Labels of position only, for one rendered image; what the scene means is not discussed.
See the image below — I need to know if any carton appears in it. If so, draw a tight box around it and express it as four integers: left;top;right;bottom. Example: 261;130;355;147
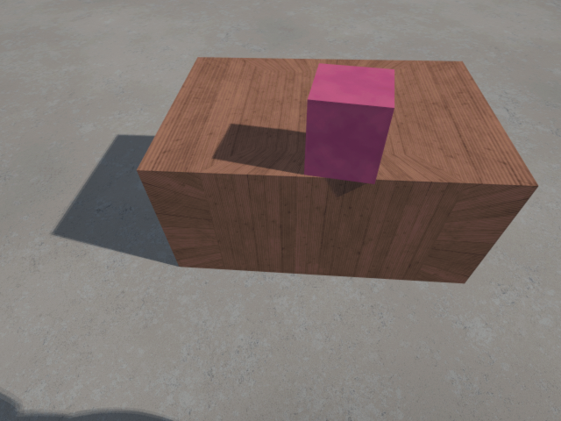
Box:
304;63;394;184

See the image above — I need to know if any pedestal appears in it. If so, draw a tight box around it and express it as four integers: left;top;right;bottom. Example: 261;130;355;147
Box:
137;57;538;283

